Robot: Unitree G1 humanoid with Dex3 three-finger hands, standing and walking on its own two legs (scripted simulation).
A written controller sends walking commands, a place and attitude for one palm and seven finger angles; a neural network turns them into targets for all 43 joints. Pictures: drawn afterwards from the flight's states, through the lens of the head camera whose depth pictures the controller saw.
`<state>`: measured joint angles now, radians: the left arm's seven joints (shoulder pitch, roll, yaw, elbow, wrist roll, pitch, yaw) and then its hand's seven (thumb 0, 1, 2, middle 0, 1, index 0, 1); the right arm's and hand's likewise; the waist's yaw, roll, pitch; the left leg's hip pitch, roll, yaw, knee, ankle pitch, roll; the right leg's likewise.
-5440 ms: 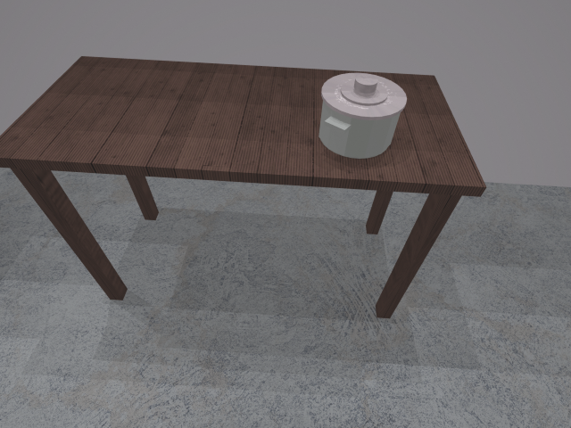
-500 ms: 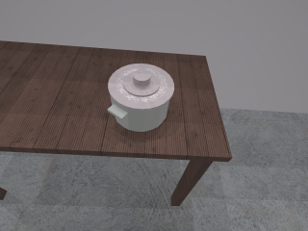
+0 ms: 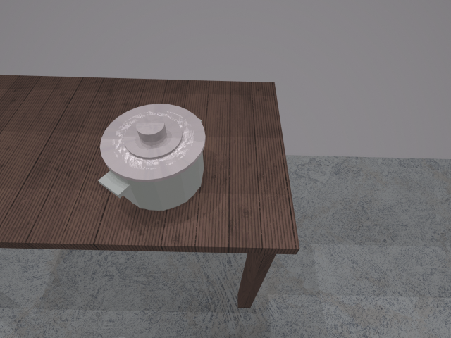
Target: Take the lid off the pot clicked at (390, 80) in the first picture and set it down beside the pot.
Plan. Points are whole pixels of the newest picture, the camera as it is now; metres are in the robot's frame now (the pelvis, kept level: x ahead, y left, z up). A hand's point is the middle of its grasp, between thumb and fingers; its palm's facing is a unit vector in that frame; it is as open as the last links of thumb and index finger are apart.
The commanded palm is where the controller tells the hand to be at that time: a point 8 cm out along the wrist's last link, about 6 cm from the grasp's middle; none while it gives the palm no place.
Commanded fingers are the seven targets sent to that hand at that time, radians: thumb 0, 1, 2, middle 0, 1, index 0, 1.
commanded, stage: come to a stop and stand still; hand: left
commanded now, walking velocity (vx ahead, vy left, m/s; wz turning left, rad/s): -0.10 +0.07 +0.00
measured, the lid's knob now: (151, 128) +0.44 +0.16 +0.12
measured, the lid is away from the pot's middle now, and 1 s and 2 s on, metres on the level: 0.00 0.00 0.00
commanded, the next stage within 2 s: look again from close up in 0.72 s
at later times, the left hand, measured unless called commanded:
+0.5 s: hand out of the picture +0.00 +0.21 -0.16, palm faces +0.05 -0.97 -0.25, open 7.3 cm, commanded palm none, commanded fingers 0.00 0.90 0.90 -0.20 -0.30 -0.20 -0.30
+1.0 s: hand out of the picture -0.03 +0.19 -0.16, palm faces +0.02 -0.97 -0.23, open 7.3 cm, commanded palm none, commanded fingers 0.00 0.90 0.90 -0.20 -0.30 -0.20 -0.30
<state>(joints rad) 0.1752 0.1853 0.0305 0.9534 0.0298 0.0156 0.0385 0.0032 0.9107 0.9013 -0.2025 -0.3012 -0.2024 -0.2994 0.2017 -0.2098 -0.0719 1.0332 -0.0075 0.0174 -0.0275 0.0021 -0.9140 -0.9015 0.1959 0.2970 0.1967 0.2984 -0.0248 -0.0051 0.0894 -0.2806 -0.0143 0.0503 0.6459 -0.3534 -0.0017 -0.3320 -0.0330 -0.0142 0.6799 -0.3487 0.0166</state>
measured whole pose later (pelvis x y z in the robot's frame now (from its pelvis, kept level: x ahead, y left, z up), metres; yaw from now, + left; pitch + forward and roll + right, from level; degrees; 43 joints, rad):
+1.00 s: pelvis -0.01 +0.02 +0.01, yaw +0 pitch +0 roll +0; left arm 0.35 0.15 -0.01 1.07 0.03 0.01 0.04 0.01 0.91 0.90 -0.20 -0.30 -0.20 -0.30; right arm 0.32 -0.16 -0.01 1.03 -0.02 0.01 -0.01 0.01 -0.93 -0.90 0.20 0.30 0.20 0.30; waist 0.00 0.03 -0.01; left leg -0.24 -0.03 0.04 0.56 -0.32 0.04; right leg -0.29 -0.06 -0.01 0.56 -0.27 0.03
